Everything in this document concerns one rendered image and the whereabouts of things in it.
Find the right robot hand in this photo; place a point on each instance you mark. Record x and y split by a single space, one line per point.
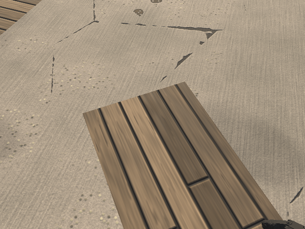
281 224

